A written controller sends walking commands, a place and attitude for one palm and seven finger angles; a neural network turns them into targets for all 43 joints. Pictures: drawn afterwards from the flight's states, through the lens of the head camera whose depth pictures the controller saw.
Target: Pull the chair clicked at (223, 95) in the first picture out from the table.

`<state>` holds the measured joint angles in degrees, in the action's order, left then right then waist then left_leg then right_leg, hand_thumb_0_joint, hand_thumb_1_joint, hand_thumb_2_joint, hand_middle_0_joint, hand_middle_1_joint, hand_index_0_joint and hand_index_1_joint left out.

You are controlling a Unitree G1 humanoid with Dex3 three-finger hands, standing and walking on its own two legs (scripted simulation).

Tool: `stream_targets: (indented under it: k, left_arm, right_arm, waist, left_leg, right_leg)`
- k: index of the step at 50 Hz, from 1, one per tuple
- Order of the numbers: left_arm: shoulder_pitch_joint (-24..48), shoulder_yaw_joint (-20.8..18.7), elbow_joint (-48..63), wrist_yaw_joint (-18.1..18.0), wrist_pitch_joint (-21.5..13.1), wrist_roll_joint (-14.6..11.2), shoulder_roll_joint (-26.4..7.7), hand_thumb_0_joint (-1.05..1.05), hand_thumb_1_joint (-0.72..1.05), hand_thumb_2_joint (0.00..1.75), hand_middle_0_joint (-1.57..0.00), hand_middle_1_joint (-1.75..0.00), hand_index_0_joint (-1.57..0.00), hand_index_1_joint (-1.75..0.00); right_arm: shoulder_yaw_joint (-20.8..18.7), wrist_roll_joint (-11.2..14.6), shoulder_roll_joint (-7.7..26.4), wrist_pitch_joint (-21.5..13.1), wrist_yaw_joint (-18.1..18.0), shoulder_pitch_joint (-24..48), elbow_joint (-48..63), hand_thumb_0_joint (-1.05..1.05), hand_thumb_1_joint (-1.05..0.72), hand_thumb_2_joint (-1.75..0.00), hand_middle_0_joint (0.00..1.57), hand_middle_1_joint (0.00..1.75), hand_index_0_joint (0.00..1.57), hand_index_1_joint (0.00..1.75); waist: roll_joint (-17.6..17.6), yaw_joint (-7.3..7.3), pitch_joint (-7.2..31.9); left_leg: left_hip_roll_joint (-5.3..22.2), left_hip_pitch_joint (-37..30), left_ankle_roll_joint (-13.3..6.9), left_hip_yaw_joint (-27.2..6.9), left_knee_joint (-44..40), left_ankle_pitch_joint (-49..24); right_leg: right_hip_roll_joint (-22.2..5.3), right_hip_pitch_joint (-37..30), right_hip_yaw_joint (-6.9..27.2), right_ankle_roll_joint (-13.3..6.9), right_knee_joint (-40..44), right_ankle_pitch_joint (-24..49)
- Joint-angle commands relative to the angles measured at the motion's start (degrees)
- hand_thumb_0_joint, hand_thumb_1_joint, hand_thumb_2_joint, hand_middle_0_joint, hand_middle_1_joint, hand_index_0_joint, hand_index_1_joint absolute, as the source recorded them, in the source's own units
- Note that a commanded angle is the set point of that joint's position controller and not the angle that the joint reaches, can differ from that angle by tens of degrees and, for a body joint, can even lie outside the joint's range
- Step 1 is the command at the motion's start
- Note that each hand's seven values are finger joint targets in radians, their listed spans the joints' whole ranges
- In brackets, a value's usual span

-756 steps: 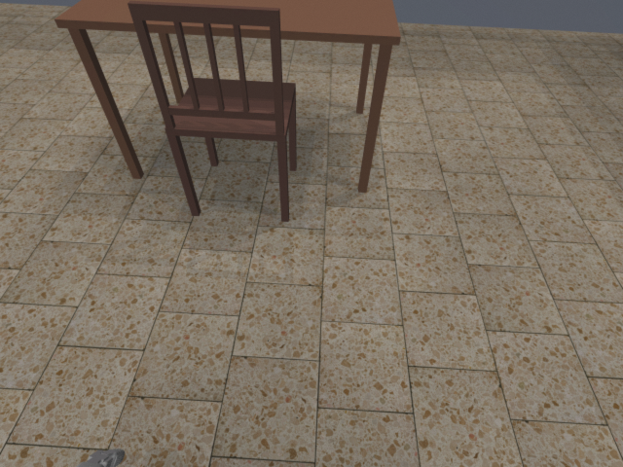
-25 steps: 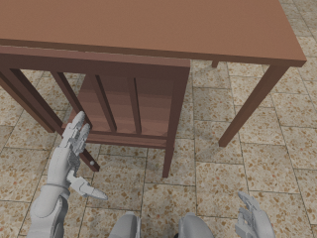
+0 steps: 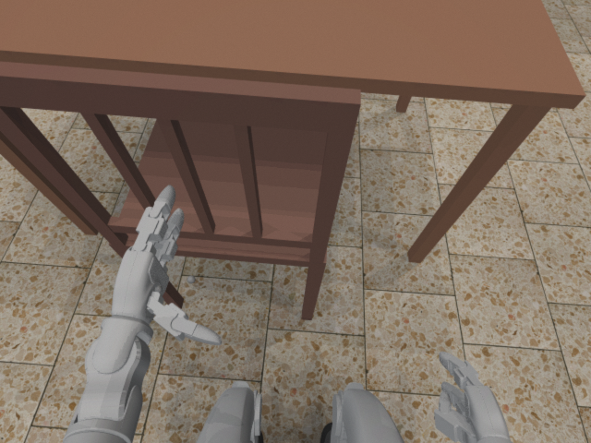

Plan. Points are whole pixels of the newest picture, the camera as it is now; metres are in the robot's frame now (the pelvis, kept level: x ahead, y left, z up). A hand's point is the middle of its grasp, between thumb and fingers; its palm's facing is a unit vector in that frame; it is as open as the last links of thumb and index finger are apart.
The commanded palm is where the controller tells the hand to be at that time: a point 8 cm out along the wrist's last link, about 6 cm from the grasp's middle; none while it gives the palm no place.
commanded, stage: aim the fingers beside a spindle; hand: left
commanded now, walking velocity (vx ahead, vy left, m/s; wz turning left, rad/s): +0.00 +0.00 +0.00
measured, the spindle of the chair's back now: (192, 184) +0.47 +0.17 +0.02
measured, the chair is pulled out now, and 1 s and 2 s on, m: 0.00 0.00 0.00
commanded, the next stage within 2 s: push the fingers through the gap in 0.74 s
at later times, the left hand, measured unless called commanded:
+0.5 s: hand (197, 274) +0.32 +0.14 +0.02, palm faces -0.09 -1.00 -0.03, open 16.9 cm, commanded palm +0.31 +0.19 +0.02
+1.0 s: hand (199, 269) +0.34 +0.14 +0.01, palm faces -0.10 -0.99 -0.03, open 16.9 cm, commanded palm +0.33 +0.20 +0.02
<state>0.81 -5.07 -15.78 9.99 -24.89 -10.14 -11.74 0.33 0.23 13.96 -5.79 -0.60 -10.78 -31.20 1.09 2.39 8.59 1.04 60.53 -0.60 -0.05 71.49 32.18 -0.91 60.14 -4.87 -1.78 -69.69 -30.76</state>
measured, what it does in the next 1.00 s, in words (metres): stands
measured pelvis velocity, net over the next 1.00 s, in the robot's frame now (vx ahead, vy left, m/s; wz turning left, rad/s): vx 0.00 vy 0.01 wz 0.00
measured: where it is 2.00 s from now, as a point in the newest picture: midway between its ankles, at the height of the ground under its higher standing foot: outside the picture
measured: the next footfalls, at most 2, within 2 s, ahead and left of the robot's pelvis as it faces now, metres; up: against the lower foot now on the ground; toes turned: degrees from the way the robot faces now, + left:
none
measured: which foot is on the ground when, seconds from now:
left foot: down 0.00-1.00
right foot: down 0.00-1.00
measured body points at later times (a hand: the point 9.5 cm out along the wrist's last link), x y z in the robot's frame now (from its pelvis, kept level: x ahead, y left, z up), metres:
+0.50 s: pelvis +0.00 +0.01 +0.00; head +0.12 +0.01 +0.43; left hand +0.32 +0.19 +0.02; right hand +0.16 -0.24 -0.11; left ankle +0.02 +0.11 -0.63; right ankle +0.02 -0.10 -0.63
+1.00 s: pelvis +0.00 +0.01 +0.00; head +0.12 +0.02 +0.43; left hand +0.34 +0.19 +0.01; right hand +0.16 -0.24 -0.11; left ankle +0.02 +0.11 -0.63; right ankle +0.02 -0.10 -0.63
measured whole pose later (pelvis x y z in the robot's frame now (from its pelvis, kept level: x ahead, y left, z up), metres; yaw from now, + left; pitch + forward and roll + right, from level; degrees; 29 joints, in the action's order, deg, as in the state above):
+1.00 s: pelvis +0.00 +0.01 +0.00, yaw +0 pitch +23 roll -2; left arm 5.8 -3.6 -20.1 7.7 -25.3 -8.5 -11.1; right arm 0.4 0.0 14.2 -3.3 -0.5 -10.5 -31.5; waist 1.1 2.7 8.6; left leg 0.8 62.8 -1.3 0.1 73.0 32.8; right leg -1.1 62.2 -4.6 -1.1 -70.6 -31.0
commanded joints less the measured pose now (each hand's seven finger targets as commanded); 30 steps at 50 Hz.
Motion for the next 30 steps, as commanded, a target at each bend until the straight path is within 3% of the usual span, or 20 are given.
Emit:
stream_targets:
  k: [1, 2, 6, 7, 10, 12, 13, 15, 20, 22, 24, 27, 30]
  left_arm:
    - [10.2, -1.4, 10.0, -0.5, -3.8, -0.6, -4.6, 0.00, -0.50, 0.30, -0.06, -0.08, -0.06, -0.08]
    - [10.1, -2.3, 10.3, -0.7, -4.1, -0.5, -5.4, 0.00, -0.50, 0.30, -0.06, -0.08, -0.06, -0.08]
    - [10.0, -2.2, 9.6, -1.4, -4.5, -0.1, -5.2, 0.00, -0.50, 0.30, -0.06, -0.08, -0.06, -0.08]
    - [12.1, -0.2, 9.7, -1.5, -4.8, 0.3, -3.7, 0.00, -0.50, 0.30, -0.06, -0.08, -0.06, -0.08]
    - [10.1, -2.6, 10.6, -2.4, -5.1, 0.3, -5.8, 0.00, -0.50, 0.30, -0.06, -0.08, -0.06, -0.08]
    - [10.1, -1.3, 10.7, -2.6, -4.7, 0.4, -4.7, 0.00, -0.50, 0.30, -0.06, -0.08, -0.06, -0.08]
    - [9.0, -3.6, 9.9, -2.8, -4.6, 0.3, -6.4, 0.00, -0.50, 0.30, -0.06, -0.08, -0.06, -0.08]
    - [10.7, -3.0, 9.0, -2.8, -4.5, 0.5, -5.9, 0.00, -0.50, 0.30, -0.06, -0.08, -0.06, -0.08]
    - [11.9, -0.5, 11.3, -2.5, -5.0, 0.1, -4.0, 0.00, -0.50, 0.30, -0.06, -0.08, -0.06, -0.08]
    - [9.6, 0.3, 12.2, -2.3, -5.1, 0.0, -3.4, 0.00, -0.50, 0.30, -0.06, -0.08, -0.06, -0.08]
    - [8.6, 0.4, 10.3, -2.4, -4.5, 0.3, -3.4, 0.00, -0.50, 0.30, -0.06, -0.08, -0.06, -0.08]
    - [11.1, -0.5, 8.6, -2.7, -4.3, 0.7, -4.1, 0.00, -0.50, 0.30, -0.06, -0.08, -0.06, -0.08]
    - [12.9, -3.9, 8.6, -3.0, -5.1, 0.6, -6.9, 0.00, -0.50, 0.30, -0.06, -0.08, -0.06, -0.08]
  right_arm:
    - [-3.2, 0.5, 8.0, -2.0, -0.3, -0.9, 6.8, 0.00, -0.90, -0.90, 0.20, 0.30, 0.20, 0.30]
    - [-3.4, 0.5, 8.1, -1.9, -0.3, -1.2, 6.8, 0.00, -0.90, -0.90, 0.20, 0.30, 0.20, 0.30]
    - [-3.4, 0.3, 7.9, -1.4, -0.1, -1.1, 6.8, 0.00, -0.90, -0.90, 0.20, 0.30, 0.20, 0.30]
    - [-3.3, 0.3, 7.9, -1.4, 0.0, -0.9, 6.7, 0.00, -0.90, -0.90, 0.20, 0.30, 0.20, 0.30]
    - [-3.5, 0.2, 8.0, -0.9, 0.1, -1.2, 6.9, 0.00, -0.90, -0.90, 0.20, 0.30, 0.20, 0.30]
    - [-3.5, 0.3, 7.8, -0.6, 0.2, -1.2, 7.1, 0.00, -0.90, -0.90, 0.20, 0.30, 0.20, 0.30]
    - [-3.5, 0.3, 7.9, -0.3, 0.2, -1.3, 7.0, 0.00, -0.90, -0.90, 0.20, 0.30, 0.20, 0.30]
    - [-3.4, 0.3, 8.0, 0.0, 0.1, -1.1, 6.9, 0.00, -0.90, -0.90, 0.20, 0.30, 0.20, 0.30]
    - [-3.4, 0.3, 7.9, -0.2, 0.0, -1.3, 6.9, 0.00, -0.90, -0.90, 0.20, 0.30, 0.20, 0.30]
    - [-3.5, 0.4, 7.8, -0.3, 0.0, -1.2, 7.1, 0.00, -0.90, -0.90, 0.20, 0.30, 0.20, 0.30]
    - [-3.4, 0.4, 8.0, -0.1, 0.1, -1.5, 6.9, 0.00, -0.90, -0.90, 0.20, 0.30, 0.20, 0.30]
    - [-3.4, 0.4, 8.0, 0.3, 0.0, -1.1, 6.8, 0.00, -0.90, -0.90, 0.20, 0.30, 0.20, 0.30]
    - [-3.3, 0.2, 8.0, 0.4, -0.4, -1.0, 6.7, 0.00, -0.90, -0.90, 0.20, 0.30, 0.20, 0.30]
  waist:
    - [-0.1, 1.27, 20.3]
    - [0.2, 0.63, 21.3]
    - [-0.1, 0.45, 21.6]
    - [0.6, 1.25, 21.3]
    - [1.2, -0.12, 23.2]
    - [0.5, 0.48, 23.1]
    - [-0.1, -0.12, 22.7]
    - [-0.4, 0.56, 21.4]
    - [0.5, 1.18, 23.0]
    - [1.0, 0.62, 23.8]
    - [-0.3, 1.28, 22.0]
    - [-1.7, 1.60, 19.7]
    - [-0.2, 0.53, 20.9]
  left_leg:
    - [-0.9, -10.3, -0.8, -1.7, -8.3, -16.6]
    - [-0.8, -11.0, -0.7, -1.9, -8.5, -17.3]
    - [-0.9, -10.7, -0.6, -1.8, -8.2, -17.8]
    - [-0.9, -10.8, -0.7, -1.9, -7.8, -17.1]
    - [-0.9, -11.8, -0.6, -2.0, -8.3, -18.6]
    - [-0.8, -11.8, -0.7, -1.7, -8.2, -19.0]
    - [-0.9, -10.7, -0.6, -1.6, -8.2, -18.0]
    - [-0.9, -9.8, -0.7, -1.6, -8.1, -16.9]
    - [-0.7, -12.3, -0.7, -2.1, -8.2, -18.4]
    - [-0.7, -13.3, -0.6, -2.1, -8.5, -19.6]
    - [-0.6, -12.5, -0.7, -2.3, -8.5, -19.6]
    - [-0.8, -9.9, -0.8, -2.0, -8.1, -15.7]
    - [-1.1, -9.3, -0.8, -1.7, -8.0, -15.3]
  right_leg:
    - [0.2, -14.0, 3.6, 0.6, 9.0, 16.0]
    - [0.2, -14.1, 3.3, 0.3, 8.5, 16.3]
    - [0.2, -14.0, 3.4, 0.3, 8.1, 16.7]
    - [0.2, -12.4, 3.3, 0.4, 8.0, 15.9]
    - [0.2, -13.6, 3.2, 0.1, 7.6, 16.7]
    - [0.2, -14.0, 3.3, 0.3, 7.8, 17.7]
    - [0.2, -14.5, 3.5, 0.4, 7.9, 17.0]
    - [0.4, -13.7, 3.5, 0.4, 8.0, 16.1]
    - [0.3, -13.1, 3.1, 0.4, 8.0, 16.8]
    - [0.3, -13.8, 3.0, 0.3, 8.0, 17.6]
    - [0.4, -12.9, 2.7, 0.4, 8.1, 17.6]
    - [0.4, -12.1, 3.0, 0.6, 8.5, 14.7]
    - [0.3, -13.5, 3.7, 0.3, 8.4, 14.5]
